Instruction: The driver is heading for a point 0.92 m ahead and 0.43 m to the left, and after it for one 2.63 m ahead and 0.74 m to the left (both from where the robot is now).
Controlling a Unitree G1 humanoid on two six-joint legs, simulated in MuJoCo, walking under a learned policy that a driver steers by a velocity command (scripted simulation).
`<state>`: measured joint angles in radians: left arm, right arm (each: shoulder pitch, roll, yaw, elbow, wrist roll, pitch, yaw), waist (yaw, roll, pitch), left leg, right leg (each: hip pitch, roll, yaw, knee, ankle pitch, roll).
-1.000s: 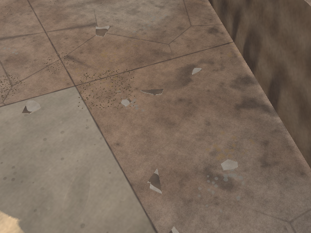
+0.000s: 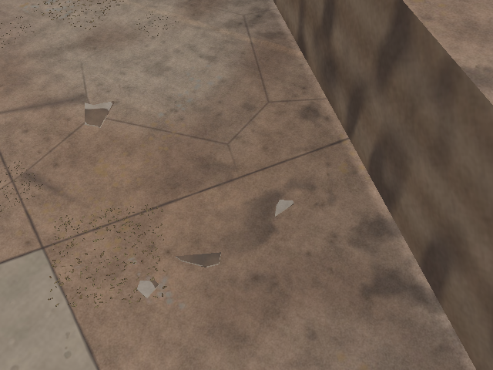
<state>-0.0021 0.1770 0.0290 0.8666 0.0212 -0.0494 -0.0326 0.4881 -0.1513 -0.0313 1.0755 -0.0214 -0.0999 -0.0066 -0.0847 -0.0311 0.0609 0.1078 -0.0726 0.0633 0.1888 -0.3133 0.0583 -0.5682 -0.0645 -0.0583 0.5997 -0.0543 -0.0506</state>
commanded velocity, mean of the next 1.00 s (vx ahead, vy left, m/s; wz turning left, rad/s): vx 0.50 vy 0.00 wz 0.51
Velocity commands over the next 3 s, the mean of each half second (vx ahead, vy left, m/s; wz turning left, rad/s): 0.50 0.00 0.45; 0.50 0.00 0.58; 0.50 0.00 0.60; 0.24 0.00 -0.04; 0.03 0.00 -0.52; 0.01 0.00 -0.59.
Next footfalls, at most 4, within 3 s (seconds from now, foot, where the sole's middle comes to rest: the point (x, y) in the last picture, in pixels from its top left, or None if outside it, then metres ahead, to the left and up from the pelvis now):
0.06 right None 0.21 -0.11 -0.77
0.62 left None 0.44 0.13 -0.77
1.18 right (179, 251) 0.82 0.16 -0.77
1.68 left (61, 265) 0.80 0.51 -0.77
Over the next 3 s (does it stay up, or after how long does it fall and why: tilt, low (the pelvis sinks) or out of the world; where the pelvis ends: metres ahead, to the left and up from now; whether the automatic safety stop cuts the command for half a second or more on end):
stays up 0.80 0.39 0.01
